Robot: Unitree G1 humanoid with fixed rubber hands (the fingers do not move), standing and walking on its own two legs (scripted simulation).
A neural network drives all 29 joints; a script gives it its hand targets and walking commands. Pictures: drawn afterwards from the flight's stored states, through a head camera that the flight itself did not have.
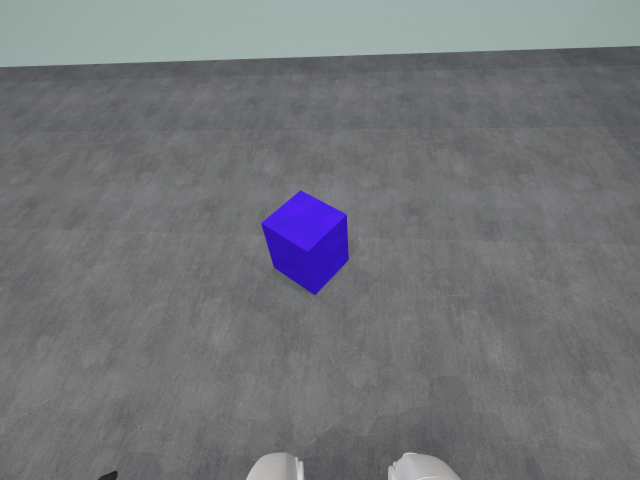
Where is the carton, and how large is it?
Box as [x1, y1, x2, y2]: [261, 190, 348, 294]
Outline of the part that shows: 300,190 261,223 274,267 315,294 348,259 346,214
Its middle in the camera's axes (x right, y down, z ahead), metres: -0.05 +0.01 +1.40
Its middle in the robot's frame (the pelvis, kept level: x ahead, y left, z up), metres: +0.97 +0.08 -0.59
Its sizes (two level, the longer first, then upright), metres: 0.210 0.200 0.250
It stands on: the floor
